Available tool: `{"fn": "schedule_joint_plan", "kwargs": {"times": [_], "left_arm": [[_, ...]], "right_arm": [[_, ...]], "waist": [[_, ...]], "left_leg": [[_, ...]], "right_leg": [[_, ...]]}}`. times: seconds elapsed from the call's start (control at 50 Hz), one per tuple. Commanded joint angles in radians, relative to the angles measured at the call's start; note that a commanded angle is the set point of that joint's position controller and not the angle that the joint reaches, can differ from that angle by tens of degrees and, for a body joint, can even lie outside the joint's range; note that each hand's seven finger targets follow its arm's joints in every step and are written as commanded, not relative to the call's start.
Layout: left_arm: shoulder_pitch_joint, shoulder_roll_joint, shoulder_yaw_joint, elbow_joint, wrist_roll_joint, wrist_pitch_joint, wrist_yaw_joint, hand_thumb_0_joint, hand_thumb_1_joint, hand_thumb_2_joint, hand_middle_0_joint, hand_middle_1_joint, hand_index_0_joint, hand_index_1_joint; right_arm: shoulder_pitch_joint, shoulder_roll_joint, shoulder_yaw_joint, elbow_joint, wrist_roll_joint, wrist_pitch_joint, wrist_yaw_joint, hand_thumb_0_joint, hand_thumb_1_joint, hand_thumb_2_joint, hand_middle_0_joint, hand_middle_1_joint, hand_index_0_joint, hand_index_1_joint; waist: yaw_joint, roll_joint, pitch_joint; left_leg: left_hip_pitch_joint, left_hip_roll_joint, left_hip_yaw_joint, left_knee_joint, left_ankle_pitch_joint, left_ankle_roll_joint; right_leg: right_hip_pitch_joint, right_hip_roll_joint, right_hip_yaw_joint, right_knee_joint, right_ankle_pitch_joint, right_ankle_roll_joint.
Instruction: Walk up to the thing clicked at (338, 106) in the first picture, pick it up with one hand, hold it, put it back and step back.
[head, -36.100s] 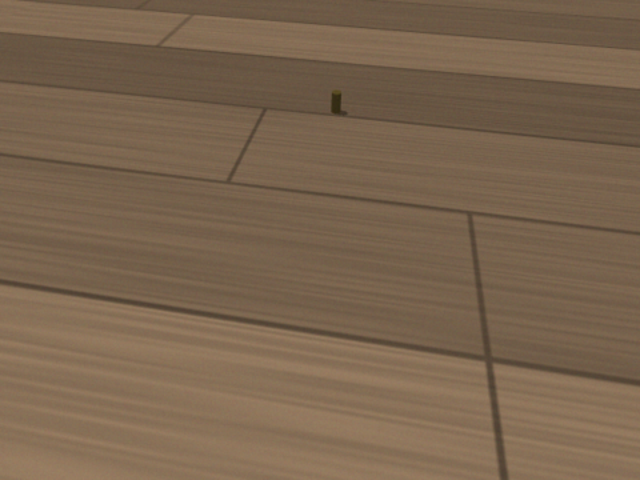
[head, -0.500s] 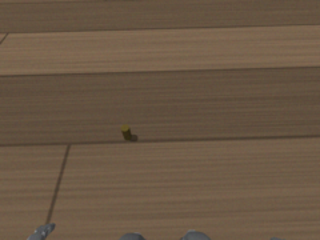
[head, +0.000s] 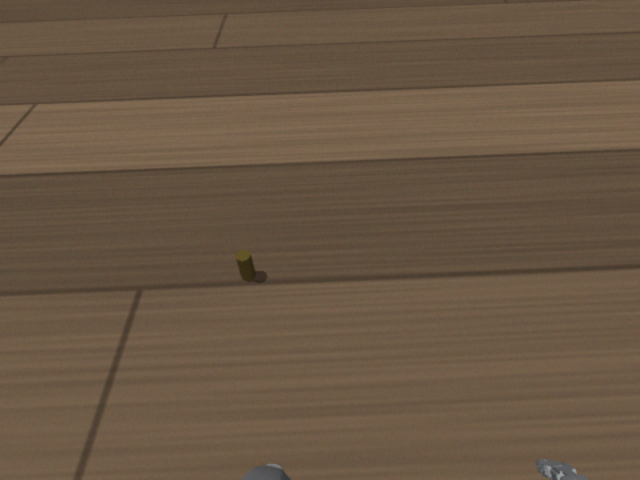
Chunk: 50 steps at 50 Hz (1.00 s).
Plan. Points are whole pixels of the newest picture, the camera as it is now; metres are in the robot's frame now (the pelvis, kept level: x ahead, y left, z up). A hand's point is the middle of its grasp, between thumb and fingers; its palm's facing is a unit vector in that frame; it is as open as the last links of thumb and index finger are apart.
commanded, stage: step back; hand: left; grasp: from the side
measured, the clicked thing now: (245, 265) +0.95 +0.34 -0.69
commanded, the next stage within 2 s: stand in 1.02 s
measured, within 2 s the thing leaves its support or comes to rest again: neither
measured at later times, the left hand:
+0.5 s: hand out of the picture +0.06 +0.30 -0.13, palm faces +0.07 -0.91 -0.41, open 7.4 cm
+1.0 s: hand out of the picture +0.10 +0.31 -0.14, palm faces +0.12 -0.92 -0.36, open 7.4 cm
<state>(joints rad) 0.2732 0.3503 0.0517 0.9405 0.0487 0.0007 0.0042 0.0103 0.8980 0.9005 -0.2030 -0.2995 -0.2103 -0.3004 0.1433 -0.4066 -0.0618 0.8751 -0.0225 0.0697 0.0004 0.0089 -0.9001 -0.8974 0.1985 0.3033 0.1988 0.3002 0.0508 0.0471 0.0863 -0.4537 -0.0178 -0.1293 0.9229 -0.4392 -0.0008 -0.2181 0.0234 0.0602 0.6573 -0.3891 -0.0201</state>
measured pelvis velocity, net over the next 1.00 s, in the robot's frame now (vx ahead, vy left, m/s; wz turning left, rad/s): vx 0.03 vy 0.03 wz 0.11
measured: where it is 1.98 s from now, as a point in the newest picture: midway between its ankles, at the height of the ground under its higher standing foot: outside the picture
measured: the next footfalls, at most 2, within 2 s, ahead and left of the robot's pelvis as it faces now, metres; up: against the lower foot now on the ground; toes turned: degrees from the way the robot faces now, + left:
left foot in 0.20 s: +0.00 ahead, +0.15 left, +0.00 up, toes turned +3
right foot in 0.50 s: +0.11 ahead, -0.09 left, +0.00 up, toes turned +3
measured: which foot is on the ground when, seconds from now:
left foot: up 0.00-0.18, down 0.20-0.54, up 0.56-0.76, down 0.78-1.00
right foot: down 0.00-0.24, up 0.26-0.48, down 0.50-1.00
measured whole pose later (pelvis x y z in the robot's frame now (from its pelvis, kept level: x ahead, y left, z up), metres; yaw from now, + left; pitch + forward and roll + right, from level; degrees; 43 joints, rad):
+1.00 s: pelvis +0.03 +0.03 +0.01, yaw +6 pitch -2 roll +0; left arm 0.10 0.38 0.04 1.05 0.00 -0.02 -0.01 0.01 0.90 0.90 -0.20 -0.30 -0.21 -0.30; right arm 0.15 -0.34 -0.02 1.08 -0.03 0.00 0.00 0.01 -0.90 -0.90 0.20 0.30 0.20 0.30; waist 0.02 -0.01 0.07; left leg -0.21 0.02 -0.02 0.56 -0.32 -0.02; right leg -0.26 -0.04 -0.04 0.56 -0.27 0.01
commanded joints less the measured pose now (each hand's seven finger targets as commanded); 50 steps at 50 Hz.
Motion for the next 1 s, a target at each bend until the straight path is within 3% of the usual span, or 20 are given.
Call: {"fn": "schedule_joint_plan", "kwargs": {"times": [0.0,0.1,0.18,0.2,0.22,0.24,0.26,0.32,0.4,0.46,0.48,0.5,0.52,0.54,0.6,0.74,0.78,0.82,0.88,0.98], "left_arm": [[-0.129,0.298,0.089,-0.096,-0.006,-0.058,0.033,0.0,0.9,0.9,-0.2,-0.3,-0.2,-0.3],[-0.044,0.324,0.1,-0.075,0.001,-0.054,0.016,0.0,0.9,0.9,-0.2,-0.3,-0.2,-0.3],[-0.062,0.278,0.066,-0.084,-0.013,-0.035,0.005,0.0,0.9,0.9,-0.2,-0.3,-0.2,-0.3],[-0.048,0.23,0.049,-0.089,-0.018,-0.034,0.006,0.0,0.9,0.9,-0.2,-0.3,-0.2,-0.3],[-0.089,0.174,0.032,-0.11,-0.032,-0.038,0.004,0.0,0.9,0.9,-0.2,-0.3,-0.2,-0.3],[-0.17,0.268,0.062,-0.108,-0.023,-0.04,0.014,0.0,0.9,0.9,-0.2,-0.3,-0.2,-0.3],[-0.173,0.291,0.062,-0.11,-0.024,-0.045,0.012,0.0,0.9,0.9,-0.2,-0.3,-0.2,-0.3],[-0.092,0.248,0.054,-0.077,-0.03,-0.055,-0.005,0.0,0.9,0.9,-0.2,-0.3,-0.2,-0.3],[-0.104,0.213,0.052,-0.069,-0.032,-0.061,-0.008,0.0,0.9,0.9,-0.2,-0.3,-0.2,-0.3],[-0.017,0.206,0.057,-0.012,-0.034,-0.065,0.008,0.0,0.9,0.9,-0.2,-0.3,-0.2,-0.3],[0.025,0.236,0.067,0.002,-0.03,-0.066,0.016,0.0,0.9,0.9,-0.2,-0.3,-0.2,-0.3],[0.028,0.303,0.085,0.0,-0.016,-0.07,0.022,0.0,0.9,0.9,-0.2,-0.3,-0.2,-0.3],[-0.035,0.345,0.084,-0.028,-0.019,-0.069,0.023,0.0,0.9,0.9,-0.2,-0.3,-0.2,-0.3],[-0.127,0.356,0.082,-0.051,-0.016,-0.066,0.018,0.0,0.9,0.9,-0.2,-0.3,-0.2,-0.3],[-0.186,0.282,0.065,-0.06,-0.021,-0.069,0.016,0.0,0.9,0.9,-0.2,-0.3,-0.2,-0.3],[-0.235,0.262,0.054,-0.037,-0.033,-0.047,0.009,0.0,0.9,0.9,-0.2,-0.3,-0.2,-0.3],[-0.224,0.21,0.035,-0.043,-0.04,-0.042,0.007,0.0,0.9,0.9,-0.2,-0.3,-0.2,-0.3],[-0.214,0.211,0.033,-0.002,-0.056,-0.036,0.006,0.0,0.9,0.9,-0.2,-0.3,-0.2,-0.3],[-0.207,0.228,0.036,0.026,-0.043,-0.048,0.005,0.0,0.9,0.9,-0.2,-0.3,-0.2,-0.3],[-0.22,0.223,0.025,0.054,-0.05,-0.047,0.007,0.0,0.9,0.9,-0.2,-0.3,-0.2,-0.3]], "right_arm": [[0.0,-0.158,-0.038,-0.041,0.008,-0.042,0.002,0.0,-0.9,-0.9,0.2,0.3,0.2,0.3],[-0.032,-0.162,-0.04,-0.04,-0.015,-0.068,0.023,0.0,-0.9,-0.9,0.2,0.3,0.2,0.3],[0.074,-0.163,-0.061,0.019,-0.015,-0.098,0.023,0.0,-0.9,-0.9,0.2,0.3,0.2,0.3],[0.121,-0.195,-0.078,0.031,-0.022,-0.105,0.018,0.0,-0.9,-0.9,0.2,0.3,0.2,0.3],[0.165,-0.292,-0.099,0.03,-0.026,-0.106,0.015,0.0,-0.9,-0.9,0.2,0.3,0.2,0.3],[0.19,-0.341,-0.106,0.033,-0.015,-0.106,0.016,0.0,-0.9,-0.9,0.2,0.3,0.2,0.3],[0.165,-0.329,-0.105,0.029,-0.013,-0.104,0.015,0.0,-0.9,-0.9,0.2,0.3,0.2,0.3],[0.097,-0.224,-0.073,0.01,-0.014,-0.114,0.009,0.0,-0.9,-0.9,0.2,0.3,0.2,0.3],[0.093,-0.213,-0.063,0.005,-0.005,-0.11,0.005,0.0,-0.9,-0.9,0.2,0.3,0.2,0.3],[0.021,-0.158,-0.031,-0.014,0.016,-0.09,-0.002,0.0,-0.9,-0.9,0.2,0.3,0.2,0.3],[0.017,-0.116,-0.015,-0.022,0.024,-0.087,-0.006,0.0,-0.9,-0.9,0.2,0.3,0.2,0.3],[0.048,-0.074,-0.001,-0.029,0.03,-0.085,-0.008,0.0,-0.9,-0.9,0.2,0.3,0.2,0.3],[0.081,-0.093,-0.005,-0.012,0.022,-0.071,-0.019,0.0,-0.9,-0.9,0.2,0.3,0.2,0.3],[0.115,-0.159,-0.028,0.027,0.014,-0.063,-0.024,0.0,-0.9,-0.9,0.2,0.3,0.2,0.3],[0.116,-0.153,-0.021,0.066,0.014,-0.069,-0.015,0.0,-0.9,-0.9,0.2,0.3,0.2,0.3],[0.145,-0.127,-0.02,0.127,-0.006,-0.087,-0.013,0.0,-0.9,-0.9,0.2,0.3,0.2,0.3],[0.1,-0.17,-0.033,0.119,-0.018,-0.095,-0.019,0.0,-0.9,-0.9,0.2,0.3,0.2,0.3],[-0.044,-0.224,-0.028,0.094,-0.007,-0.098,-0.012,0.0,-0.9,-0.9,0.2,0.3,0.2,0.3],[-0.055,-0.162,-0.007,0.116,-0.005,-0.097,-0.008,0.0,-0.9,-0.9,0.2,0.3,0.2,0.3],[-0.073,-0.159,-0.004,0.144,0.001,-0.099,-0.009,0.0,-0.9,-0.9,0.2,0.3,0.2,0.3]], "waist": [[-0.046,-0.157,0.018],[0.02,-0.258,0.012],[-0.04,-0.178,-0.075],[-0.06,-0.074,-0.125],[-0.098,0.154,-0.127],[-0.128,0.073,-0.064],[-0.112,0.05,-0.015],[-0.06,0.074,-0.002],[-0.069,0.127,-0.032],[0.002,0.086,-0.079],[0.025,0.015,-0.112],[0.019,-0.161,-0.139],[0.001,-0.179,-0.147],[-0.027,-0.15,-0.099],[-0.043,-0.139,-0.028],[-0.071,-0.187,-0.109],[-0.057,-0.097,-0.135],[-0.009,0.015,-0.09],[-0.016,-0.032,-0.106],[-0.025,0.013,-0.128]], "left_leg": [[-0.029,-0.024,-0.042,0.075,0.043,-0.016],[-0.023,0.007,0.063,-0.203,-0.074,-0.024],[0.315,-0.025,0.125,-0.555,0.094,0.021],[0.47,0.062,-0.053,-0.566,0.056,0.061],[0.534,0.28,-0.419,-0.66,-0.125,0.167],[0.402,0.369,-0.518,-0.682,-0.203,0.273],[0.339,0.376,-0.478,-0.677,-0.154,0.29],[0.359,0.245,-0.216,-0.596,0.163,0.205],[0.271,0.216,-0.113,-0.524,0.461,0.186],[0.122,0.134,0.0,-0.347,0.441,0.103],[0.06,0.101,0.01,-0.267,0.315,0.071],[-0.052,0.0,0.018,-0.121,0.13,0.029],[0.0,-0.025,0.021,-0.035,-0.156,0.016],[0.092,0.013,0.007,0.023,-0.198,0.006],[0.067,0.034,-0.003,-0.041,-0.107,0.015],[0.255,0.015,0.136,-0.447,0.179,0.001],[0.307,0.126,-0.02,-0.503,0.321,0.041],[0.112,0.211,-0.108,-0.528,0.173,0.116],[0.13,0.133,-0.003,-0.486,0.242,0.053],[0.208,0.148,-0.005,-0.512,0.388,0.051]], "right_leg": [[-0.089,-0.233,0.205,-0.291,0.071,-0.143],[0.027,-0.268,0.241,-0.329,-0.212,-0.162],[-0.057,-0.2,0.094,-0.126,0.025,-0.104],[-0.195,-0.142,0.032,0.039,0.086,-0.061],[-0.428,0.001,-0.108,0.248,-0.109,-0.005],[-0.42,-0.047,-0.026,0.307,-0.21,-0.006],[-0.383,-0.071,0.0,0.293,-0.223,-0.013],[-0.341,-0.082,-0.028,0.211,-0.101,-0.012],[-0.151,-0.042,-0.095,0.039,-0.016,0.0],[0.122,0.0,-0.126,-0.196,0.229,-0.006],[0.211,-0.051,-0.047,-0.212,0.278,-0.016],[0.266,-0.223,0.227,-0.283,0.262,-0.065],[0.12,-0.407,0.432,-0.385,0.04,-0.157],[-0.032,-0.439,0.475,-0.382,-0.062,-0.23],[-0.052,-0.321,0.256,-0.332,0.074,-0.165],[-0.062,-0.223,0.063,-0.182,0.233,-0.087],[-0.107,-0.173,0.027,-0.105,0.268,-0.035],[0.002,-0.072,-0.048,-0.1,0.015,0.001],[0.079,-0.137,0.023,-0.181,0.205,-0.026],[0.084,-0.135,-0.016,-0.184,0.33,-0.016]]}}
